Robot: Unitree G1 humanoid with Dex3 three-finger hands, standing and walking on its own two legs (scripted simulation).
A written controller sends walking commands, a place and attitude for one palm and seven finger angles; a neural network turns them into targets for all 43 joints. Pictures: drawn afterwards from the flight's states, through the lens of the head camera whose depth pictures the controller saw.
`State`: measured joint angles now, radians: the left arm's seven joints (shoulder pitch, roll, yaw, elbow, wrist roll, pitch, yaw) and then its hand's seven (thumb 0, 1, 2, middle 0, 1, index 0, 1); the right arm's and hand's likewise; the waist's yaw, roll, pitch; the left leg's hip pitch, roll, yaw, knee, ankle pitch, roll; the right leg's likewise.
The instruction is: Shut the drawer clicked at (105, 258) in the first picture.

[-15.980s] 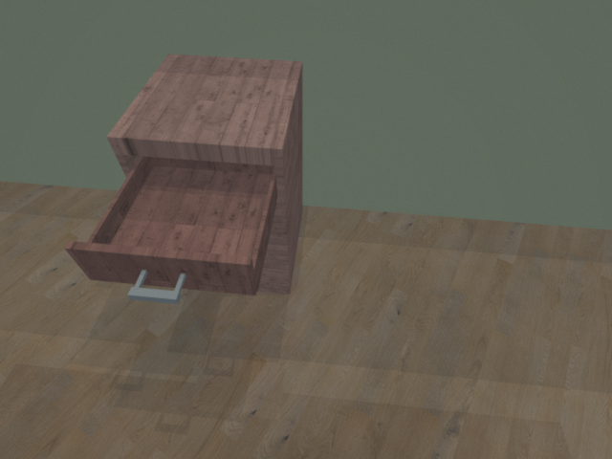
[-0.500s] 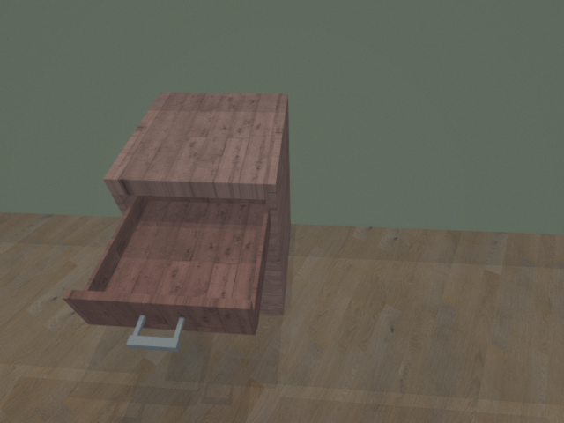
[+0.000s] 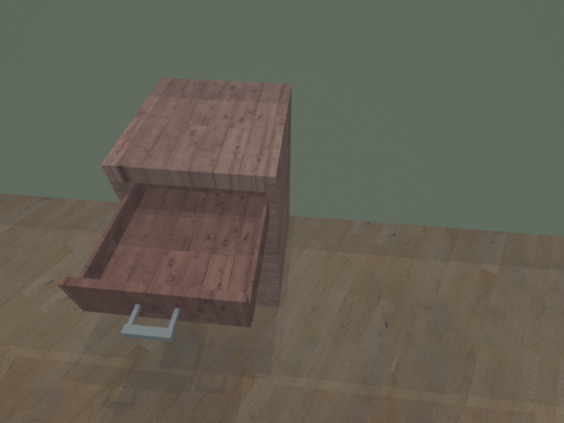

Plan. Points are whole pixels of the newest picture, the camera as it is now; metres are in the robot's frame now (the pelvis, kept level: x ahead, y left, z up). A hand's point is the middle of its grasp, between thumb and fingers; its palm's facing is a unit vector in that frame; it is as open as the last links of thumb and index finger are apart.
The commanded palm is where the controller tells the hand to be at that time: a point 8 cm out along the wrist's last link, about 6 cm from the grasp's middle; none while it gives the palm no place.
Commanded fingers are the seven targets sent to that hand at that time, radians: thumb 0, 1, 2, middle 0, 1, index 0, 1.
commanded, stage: look again from close up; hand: left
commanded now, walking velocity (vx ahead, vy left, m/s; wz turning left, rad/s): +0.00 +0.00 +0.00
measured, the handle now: (152, 322) +0.34 +0.29 -0.20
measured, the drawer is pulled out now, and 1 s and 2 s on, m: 0.30 0.30 0.30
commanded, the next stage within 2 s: shuffle to correct the standing spot in 0.46 s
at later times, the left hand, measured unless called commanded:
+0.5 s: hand out of the picture -0.01 +0.22 -0.18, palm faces +0.02 -0.98 -0.20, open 7.4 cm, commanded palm none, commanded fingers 0.00 0.90 0.90 -0.20 -0.30 -0.20 -0.30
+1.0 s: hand out of the picture -0.02 +0.25 -0.19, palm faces +0.04 -0.98 -0.18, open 7.4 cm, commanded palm none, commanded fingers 0.00 0.90 0.90 -0.20 -0.30 -0.20 -0.30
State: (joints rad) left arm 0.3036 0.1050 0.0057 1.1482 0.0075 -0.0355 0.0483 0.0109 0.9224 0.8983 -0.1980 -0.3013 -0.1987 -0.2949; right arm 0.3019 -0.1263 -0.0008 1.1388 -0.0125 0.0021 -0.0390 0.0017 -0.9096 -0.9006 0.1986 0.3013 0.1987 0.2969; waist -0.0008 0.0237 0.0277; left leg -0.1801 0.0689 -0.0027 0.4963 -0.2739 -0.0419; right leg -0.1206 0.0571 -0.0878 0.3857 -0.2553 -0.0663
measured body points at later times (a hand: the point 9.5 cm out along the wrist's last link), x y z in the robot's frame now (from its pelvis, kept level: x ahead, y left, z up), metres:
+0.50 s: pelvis -0.01 +0.05 +0.00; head -0.02 +0.04 +0.45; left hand -0.01 +0.27 -0.16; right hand -0.03 -0.16 -0.17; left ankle -0.02 +0.14 -0.74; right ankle -0.03 -0.07 -0.74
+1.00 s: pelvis +0.02 +0.08 -0.01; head +0.04 +0.10 +0.44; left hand -0.02 +0.30 -0.18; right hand +0.03 -0.15 -0.16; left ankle -0.02 +0.15 -0.74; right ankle -0.03 -0.06 -0.74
